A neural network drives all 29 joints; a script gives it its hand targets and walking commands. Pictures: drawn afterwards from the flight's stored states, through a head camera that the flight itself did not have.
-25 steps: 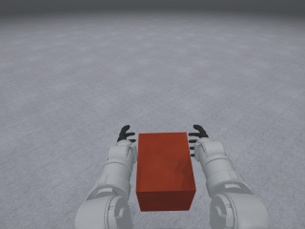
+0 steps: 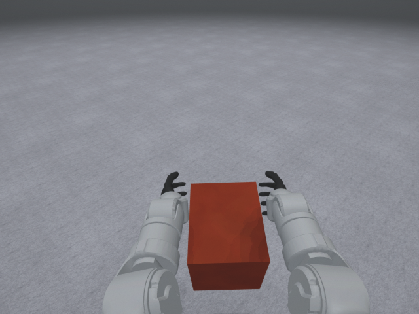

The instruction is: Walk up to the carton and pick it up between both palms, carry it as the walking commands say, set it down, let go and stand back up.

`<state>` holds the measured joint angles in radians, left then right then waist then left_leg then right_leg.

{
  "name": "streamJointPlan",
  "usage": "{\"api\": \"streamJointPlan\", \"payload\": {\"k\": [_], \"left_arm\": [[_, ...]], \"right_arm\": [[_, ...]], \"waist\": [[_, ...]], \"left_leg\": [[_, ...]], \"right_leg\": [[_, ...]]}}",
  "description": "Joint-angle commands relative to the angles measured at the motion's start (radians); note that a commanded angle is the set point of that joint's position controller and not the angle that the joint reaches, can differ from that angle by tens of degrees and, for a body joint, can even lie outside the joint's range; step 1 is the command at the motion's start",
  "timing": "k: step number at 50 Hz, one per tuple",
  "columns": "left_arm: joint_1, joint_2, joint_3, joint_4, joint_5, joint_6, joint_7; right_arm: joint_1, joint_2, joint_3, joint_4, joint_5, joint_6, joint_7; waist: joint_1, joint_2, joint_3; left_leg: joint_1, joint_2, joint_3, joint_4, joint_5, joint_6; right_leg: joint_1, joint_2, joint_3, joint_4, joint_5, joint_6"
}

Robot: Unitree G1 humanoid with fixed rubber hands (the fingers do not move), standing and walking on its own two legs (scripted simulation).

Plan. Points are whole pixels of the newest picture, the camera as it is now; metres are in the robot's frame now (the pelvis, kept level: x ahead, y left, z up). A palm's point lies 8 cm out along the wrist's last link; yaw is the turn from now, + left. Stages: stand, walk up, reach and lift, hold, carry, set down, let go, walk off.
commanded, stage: reach and lift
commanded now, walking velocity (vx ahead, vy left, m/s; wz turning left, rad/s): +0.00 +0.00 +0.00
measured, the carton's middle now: (224, 236) +0.33 -0.02 -0.02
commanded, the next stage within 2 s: hold in 0.20 s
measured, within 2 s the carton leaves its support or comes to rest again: neither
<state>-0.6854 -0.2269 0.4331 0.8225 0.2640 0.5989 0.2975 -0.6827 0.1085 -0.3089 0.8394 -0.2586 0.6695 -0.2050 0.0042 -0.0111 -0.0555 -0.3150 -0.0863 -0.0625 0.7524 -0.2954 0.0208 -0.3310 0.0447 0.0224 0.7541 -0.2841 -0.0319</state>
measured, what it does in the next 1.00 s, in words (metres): stands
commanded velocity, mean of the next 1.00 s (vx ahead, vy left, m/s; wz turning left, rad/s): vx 0.00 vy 0.00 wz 0.00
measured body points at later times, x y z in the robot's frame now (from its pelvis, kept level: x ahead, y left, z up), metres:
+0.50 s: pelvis +0.00 +0.00 +0.00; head -0.09 +0.00 +0.44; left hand +0.34 +0.11 +0.09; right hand +0.34 -0.13 +0.08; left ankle +0.07 +0.10 -0.71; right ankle +0.08 -0.10 -0.71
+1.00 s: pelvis +0.00 +0.00 +0.00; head -0.09 +0.00 +0.44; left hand +0.34 +0.11 +0.08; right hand +0.34 -0.13 +0.08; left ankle +0.07 +0.10 -0.71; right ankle +0.08 -0.10 -0.71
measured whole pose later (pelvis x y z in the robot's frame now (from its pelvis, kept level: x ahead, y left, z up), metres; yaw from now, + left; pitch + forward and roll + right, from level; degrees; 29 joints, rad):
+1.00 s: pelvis +0.00 +0.00 +0.00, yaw +0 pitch -8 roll +0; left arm -0.68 -0.23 0.41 0.81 0.26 0.64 0.32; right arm -0.66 0.12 -0.31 0.84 -0.26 0.70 -0.21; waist 0.00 -0.01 -0.08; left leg -0.31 -0.09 -0.06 0.75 -0.30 0.02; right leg -0.33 0.04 0.02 0.75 -0.28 -0.03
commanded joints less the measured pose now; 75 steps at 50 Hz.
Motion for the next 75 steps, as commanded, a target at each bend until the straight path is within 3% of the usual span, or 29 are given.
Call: {"api": "streamJointPlan", "payload": {"k": [1,15,25,69,70,72,73,74,75], "left_arm": [[-0.745,-1.103,-0.440,-0.079,-0.248,0.007,-0.433],[-0.658,-1.131,-0.459,-0.087,-0.259,0.024,-0.453],[-0.623,-1.120,-0.405,-0.016,-0.232,0.033,-0.467],[-0.575,-1.101,-0.406,-0.023,-0.236,0.036,-0.492],[-0.674,-1.139,-0.489,-0.173,-0.268,0.063,-0.474],[-0.684,-1.118,-0.493,-0.215,-0.279,0.101,-0.448],[-0.676,-1.112,-0.496,-0.229,-0.280,0.121,-0.434],[-0.690,-1.113,-0.509,-0.264,-0.294,0.138,-0.420],[-0.719,-1.104,-0.521,-0.303,-0.314,0.161,-0.404]], "right_arm": [[-0.738,1.231,0.251,-0.059,0.275,-0.080,0.369],[-0.690,1.261,0.285,-0.115,0.298,-0.064,0.380],[-0.717,1.247,0.269,-0.114,0.293,-0.061,0.387],[-0.719,1.289,0.298,-0.169,0.323,-0.053,0.388],[-0.770,1.246,0.357,-0.268,0.290,-0.022,0.368],[-0.802,1.235,0.374,-0.329,0.306,0.006,0.347],[-0.802,1.225,0.374,-0.352,0.311,0.023,0.335],[-0.827,1.212,0.388,-0.398,0.328,0.038,0.322],[-0.849,1.198,0.399,-0.449,0.343,0.056,0.301]], "waist": [[-0.020,0.012,-0.358],[-0.016,0.011,-0.398],[-0.002,0.006,-0.340],[0.042,-0.007,-0.362],[-0.015,-0.081,-0.184],[-0.025,-0.036,-0.170],[-0.031,0.052,-0.186],[-0.034,0.184,-0.216],[-0.025,0.216,-0.213]], "left_leg": [[0.092,0.049,-0.050,-0.252,-0.086,-0.007],[0.094,0.044,-0.050,-0.250,-0.032,-0.007],[0.052,0.050,-0.052,-0.265,-0.099,-0.002],[0.062,0.040,-0.038,-0.250,-0.032,-0.010],[-0.115,0.146,-0.105,-0.266,-0.237,0.025],[-0.114,0.171,-0.194,-0.296,-0.334,0.058],[-0.098,0.225,-0.300,-0.364,-0.382,0.084],[-0.124,0.334,-0.488,-0.495,-0.444,0.130],[-0.137,0.382,-0.607,-0.524,-0.402,0.153]], "right_leg": [[0.138,-0.008,0.092,-0.248,-0.079,0.019],[0.163,-0.006,0.094,-0.245,-0.018,0.020],[0.150,-0.012,0.100,-0.258,-0.097,0.026],[0.151,-0.031,0.127,-0.279,-0.093,0.027],[-0.056,-0.186,0.150,-0.313,-0.306,-0.025],[-0.159,-0.141,0.102,-0.230,-0.407,-0.025],[-0.183,-0.099,0.043,-0.116,-0.374,-0.005],[-0.157,-0.019,-0.044,0.162,-0.260,0.028],[-0.176,-0.014,-0.030,0.282,-0.186,0.042]]}}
